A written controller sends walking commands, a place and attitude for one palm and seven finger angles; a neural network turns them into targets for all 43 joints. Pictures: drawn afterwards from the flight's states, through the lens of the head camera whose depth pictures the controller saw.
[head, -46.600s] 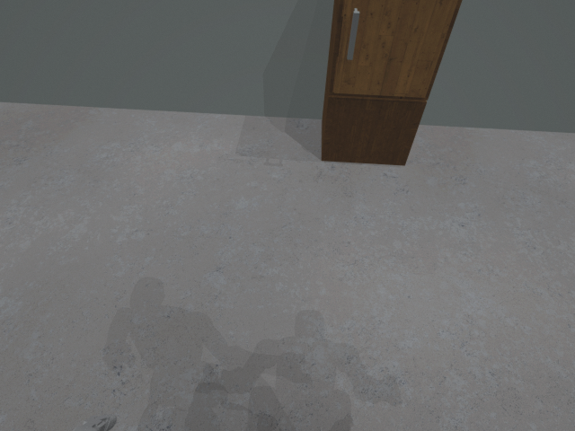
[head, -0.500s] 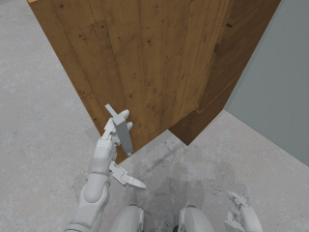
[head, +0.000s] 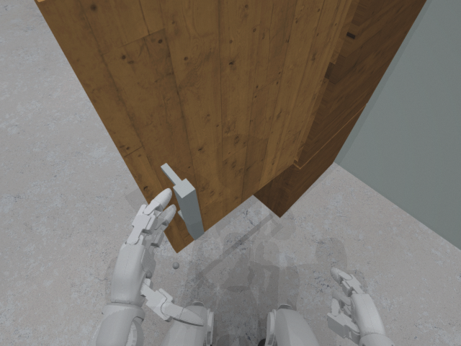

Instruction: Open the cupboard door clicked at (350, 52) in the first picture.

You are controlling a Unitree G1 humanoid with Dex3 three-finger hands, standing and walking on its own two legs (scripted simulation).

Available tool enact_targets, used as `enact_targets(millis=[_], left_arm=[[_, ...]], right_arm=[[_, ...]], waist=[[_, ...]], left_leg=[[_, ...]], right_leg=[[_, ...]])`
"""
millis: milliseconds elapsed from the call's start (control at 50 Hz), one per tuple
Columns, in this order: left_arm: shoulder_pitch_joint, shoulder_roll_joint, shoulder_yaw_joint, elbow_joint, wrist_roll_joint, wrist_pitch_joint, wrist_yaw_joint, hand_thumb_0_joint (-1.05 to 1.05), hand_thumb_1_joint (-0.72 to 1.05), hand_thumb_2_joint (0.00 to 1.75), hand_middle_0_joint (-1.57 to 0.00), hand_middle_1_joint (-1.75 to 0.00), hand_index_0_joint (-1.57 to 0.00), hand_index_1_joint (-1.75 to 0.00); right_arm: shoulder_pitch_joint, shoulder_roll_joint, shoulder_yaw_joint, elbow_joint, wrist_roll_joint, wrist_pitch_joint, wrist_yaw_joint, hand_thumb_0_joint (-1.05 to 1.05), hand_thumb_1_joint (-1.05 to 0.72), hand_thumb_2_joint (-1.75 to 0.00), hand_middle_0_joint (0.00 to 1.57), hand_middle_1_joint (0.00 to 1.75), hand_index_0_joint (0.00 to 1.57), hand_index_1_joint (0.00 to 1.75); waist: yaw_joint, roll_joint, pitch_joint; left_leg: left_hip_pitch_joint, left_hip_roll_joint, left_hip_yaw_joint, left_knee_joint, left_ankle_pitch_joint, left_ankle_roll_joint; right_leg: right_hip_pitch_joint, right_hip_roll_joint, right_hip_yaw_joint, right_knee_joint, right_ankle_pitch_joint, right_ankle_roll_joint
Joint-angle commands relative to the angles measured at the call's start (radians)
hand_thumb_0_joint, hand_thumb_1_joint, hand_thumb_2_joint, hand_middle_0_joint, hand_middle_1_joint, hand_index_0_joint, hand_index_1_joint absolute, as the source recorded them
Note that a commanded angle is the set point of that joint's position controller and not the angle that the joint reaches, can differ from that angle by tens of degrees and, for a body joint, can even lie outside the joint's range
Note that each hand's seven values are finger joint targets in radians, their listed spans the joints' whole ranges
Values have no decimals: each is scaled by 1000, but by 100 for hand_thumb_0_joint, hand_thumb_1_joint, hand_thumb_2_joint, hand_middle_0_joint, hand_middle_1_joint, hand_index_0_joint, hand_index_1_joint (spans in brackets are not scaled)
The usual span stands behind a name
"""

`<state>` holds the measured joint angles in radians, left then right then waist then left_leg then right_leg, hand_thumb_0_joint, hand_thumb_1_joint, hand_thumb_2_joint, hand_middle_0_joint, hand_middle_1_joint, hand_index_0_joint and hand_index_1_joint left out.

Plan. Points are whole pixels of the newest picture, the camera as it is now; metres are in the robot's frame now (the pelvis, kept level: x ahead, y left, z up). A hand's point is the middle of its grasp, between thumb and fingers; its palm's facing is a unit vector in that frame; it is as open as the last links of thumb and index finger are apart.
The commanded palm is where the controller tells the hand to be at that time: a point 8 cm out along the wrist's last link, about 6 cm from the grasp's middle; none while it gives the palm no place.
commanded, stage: slide the hand sideways off the handle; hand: left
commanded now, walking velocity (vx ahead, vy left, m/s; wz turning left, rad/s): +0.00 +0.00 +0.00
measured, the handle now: (183, 204) +0.34 +0.11 +0.04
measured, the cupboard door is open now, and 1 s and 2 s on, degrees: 85 85 85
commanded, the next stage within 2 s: draw the hand back to the body in 0.48 s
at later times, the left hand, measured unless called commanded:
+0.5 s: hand (141, 288) +0.20 +0.15 +0.03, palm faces +0.01 -1.00 -0.04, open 16.3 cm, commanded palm +0.18 +0.21 +0.04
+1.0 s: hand (93, 281) +0.20 +0.18 +0.11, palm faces +0.01 -1.00 -0.06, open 16.4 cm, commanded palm +0.16 +0.24 +0.13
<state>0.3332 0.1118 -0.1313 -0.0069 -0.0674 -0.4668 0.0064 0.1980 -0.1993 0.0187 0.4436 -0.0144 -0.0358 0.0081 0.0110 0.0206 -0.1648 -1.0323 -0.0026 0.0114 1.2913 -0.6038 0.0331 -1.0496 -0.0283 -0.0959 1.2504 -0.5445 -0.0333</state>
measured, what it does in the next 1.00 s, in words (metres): stands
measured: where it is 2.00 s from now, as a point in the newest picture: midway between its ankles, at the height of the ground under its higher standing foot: outside the picture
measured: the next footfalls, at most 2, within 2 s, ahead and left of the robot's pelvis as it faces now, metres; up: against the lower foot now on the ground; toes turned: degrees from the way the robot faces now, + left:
none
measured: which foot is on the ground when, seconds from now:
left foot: down 0.00-1.00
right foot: down 0.00-1.00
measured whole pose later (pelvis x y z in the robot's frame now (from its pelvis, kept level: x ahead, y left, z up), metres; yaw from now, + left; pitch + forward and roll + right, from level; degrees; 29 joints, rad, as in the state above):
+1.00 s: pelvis +0.01 -0.01 +0.04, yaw +1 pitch +13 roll -3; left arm 0.57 0.25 0.15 -0.23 -0.29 -0.32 -0.23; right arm 0.27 -0.22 0.03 0.43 0.04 -0.08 -0.08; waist 0.00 0.05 -0.16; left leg -0.80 0.01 -0.03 1.11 -0.55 0.02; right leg -0.79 0.00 -0.13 1.04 -0.48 -0.04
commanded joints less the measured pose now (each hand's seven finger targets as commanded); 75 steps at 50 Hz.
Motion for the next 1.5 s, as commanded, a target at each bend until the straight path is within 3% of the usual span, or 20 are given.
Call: enact_targets(millis=[0,140,280,420,480,560,620,680,780,980,1040,1060,1080,1100,1120,1160,1200,1280,1420,1480], left_arm=[[25,39,65,-257,-24,-65,-22,0,-50,30,-15,-30,-15,-30],[92,85,129,-277,-58,-61,-66,0,-50,30,-15,-30,-15,-30],[159,137,206,-305,-112,-68,-127,0,-50,30,-15,-30,-15,-30],[185,170,261,-287,-160,-62,-198,0,-50,30,-15,-30,-15,-30],[136,159,240,-301,-177,-63,-220,0,-50,30,-15,-30,-15,-30],[140,163,251,-309,-184,-59,-225,0,-50,30,-15,-30,-15,-30],[192,228,304,-425,-193,-30,-216,0,-50,30,-15,-30,-15,-30],[232,233,326,-442,-195,29,-197,0,-50,30,-15,-30,-15,-30],[212,222,335,-396,-208,79,-194,0,-50,30,-15,-30,-15,-30],[247,257,369,-452,-250,88,-248,0,-47,32,-15,-30,-15,-30],[248,271,396,-468,-255,108,-247,0,-36,36,-16,-30,-16,-30],[249,272,392,-484,-254,117,-248,0,-32,37,-16,-30,-16,-30],[294,451,448,-507,-83,215,-89,0,-29,39,-16,-30,-16,-30],[296,334,367,-580,-66,266,-20,0,-26,40,-16,-30,-16,-30],[329,296,331,-555,-35,310,30,0,-22,42,-16,-30,-16,-30],[333,321,346,-601,-4,357,89,0,-15,45,-16,-30,-16,-30],[315,326,354,-576,8,387,120,0,-8,48,-16,-30,-16,-30],[229,359,383,-588,24,397,153,0,6,54,-17,-30,-17,-30],[180,353,412,-602,28,389,152,0,31,64,-18,-30,-18,-30],[173,378,460,-593,25,384,149,0,41,69,-18,-30,-18,-30]], right_arm=[[-16,-123,-61,-156,4,-56,-19,0,-90,-90,20,30,20,30],[-17,-126,-65,-161,10,-63,-34,0,-90,-90,20,30,20,30],[-25,-126,-73,-158,16,-75,-50,0,-90,-90,20,30,20,30],[-28,-129,-77,-144,26,-83,-67,0,-90,-90,20,30,20,30],[-32,-135,-73,-145,26,-96,-73,0,-90,-90,20,30,20,30],[-24,-139,-76,-142,26,-109,-74,0,-90,-90,20,30,20,30],[-20,-132,-76,-168,33,-99,-77,0,-90,-90,20,30,20,30],[-15,-124,-73,-176,42,-82,-81,0,-90,-90,20,30,20,30],[-15,-131,-59,-177,49,-73,-95,0,-90,-90,20,30,20,30],[-1,-140,-45,-178,59,-122,-96,0,-90,-90,20,30,20,30],[3,-139,-44,-175,64,-132,-93,0,-90,-90,20,30,20,30],[-1,-141,-40,-178,65,-137,-92,0,-90,-90,20,30,20,30],[2,-137,-50,-174,53,-110,-122,0,-90,-90,20,30,20,30],[-12,-116,-30,-197,46,-104,-130,0,-90,-90,20,30,20,30],[5,-108,-28,-175,49,-93,-131,0,-90,-90,20,30,20,30],[7,-114,-25,-164,46,-80,-134,0,-90,-90,20,30,20,30],[-10,-120,-21,-148,41,-75,-137,0,-90,-90,20,30,20,30],[-31,-133,-10,-119,36,-93,-141,0,-90,-90,20,30,20,30],[-55,-129,2,-66,29,-130,-124,0,-90,-90,20,30,20,30],[-71,-131,-2,-44,24,-140,-116,0,-90,-90,20,30,20,30]], waist=[[-10,-14,-294],[-16,-43,-256],[0,-22,-287],[-10,-24,-256],[-28,-19,-243],[-19,-9,-277],[18,49,-336],[16,35,-305],[-21,-38,-168],[-8,58,-122],[-4,40,-108],[-1,65,-98],[60,56,-144],[28,91,-86],[21,110,-41],[21,78,-57],[13,2,-19],[20,36,14],[33,58,67],[46,24,71]], left_leg=[[153,-20,-64,-184,324,-25],[100,-22,-58,-161,268,-21],[63,-25,-49,-135,273,-18],[36,-21,-46,-113,247,-17],[20,-21,-51,-99,224,-13],[41,-19,-52,-97,231,-14],[115,-22,-46,-155,277,-14],[156,-22,-51,-211,289,-12],[165,-21,-56,-266,208,-12],[343,-17,-64,-395,298,-16],[382,-12,-65,-427,314,-19],[395,-12,-66,-440,324,-20],[428,5,-49,-507,347,-13],[453,-2,-43,-533,358,-13],[474,6,-42,-547,369,-15],[536,16,-48,-569,439,-12],[558,17,-45,-598,434,-8],[646,17,-49,-674,437,-7],[766,26,-57,-786,570,-20],[804,31,-55,-820,633,-25]], right_leg=[[238,34,45,-135,288,-10],[236,36,58,-147,252,-4],[272,35,80,-148,254,-4],[261,33,104,-167,218,3],[236,34,111,-174,170,5],[226,34,104,-162,173,4],[312,35,102,-188,217,0],[350,44,79,-230,227,2],[369,41,83,-335,109,13],[462,51,39,-405,222,5],[491,52,29,-428,244,8],[498,53,25,-432,254,6],[560,20,84,-488,255,-10],[565,12,75,-512,271,-1],[572,9,60,-521,272,3],[612,12,46,-541,320,7],[654,14,44,-585,336,13],[718,10,44,-652,339,9],[829,11,33,-731,411,12],[887,13,32,-766,461,9]])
